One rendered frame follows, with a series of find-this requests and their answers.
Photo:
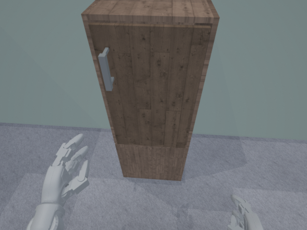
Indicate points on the robot right hand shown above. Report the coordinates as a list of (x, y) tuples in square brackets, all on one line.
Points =
[(250, 220)]

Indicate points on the handle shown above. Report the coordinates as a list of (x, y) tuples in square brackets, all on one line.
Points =
[(108, 80)]

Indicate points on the robot left forearm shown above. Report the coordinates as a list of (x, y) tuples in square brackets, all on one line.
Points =
[(48, 216)]

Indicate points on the cupboard door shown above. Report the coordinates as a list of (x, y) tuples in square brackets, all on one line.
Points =
[(157, 70)]

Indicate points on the robot left hand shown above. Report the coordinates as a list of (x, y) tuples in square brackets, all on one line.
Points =
[(59, 174)]

